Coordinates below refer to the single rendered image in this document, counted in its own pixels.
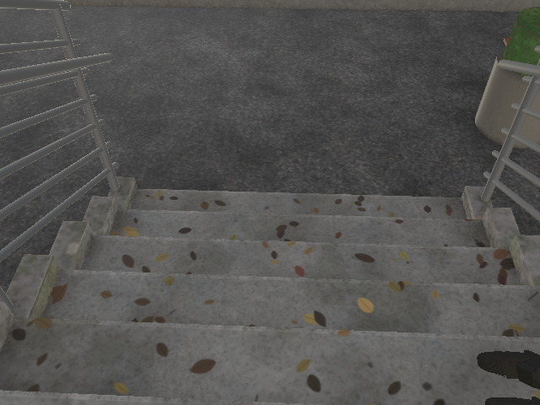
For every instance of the right robot hand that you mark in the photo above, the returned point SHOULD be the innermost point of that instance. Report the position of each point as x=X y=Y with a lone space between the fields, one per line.
x=515 y=365

